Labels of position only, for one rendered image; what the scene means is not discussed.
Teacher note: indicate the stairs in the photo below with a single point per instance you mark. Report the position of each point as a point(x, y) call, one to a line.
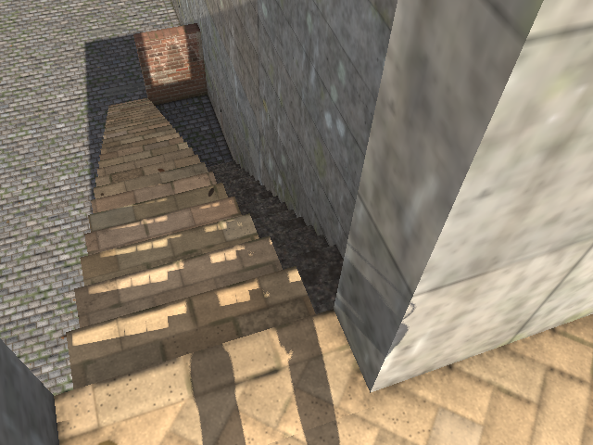
point(173, 267)

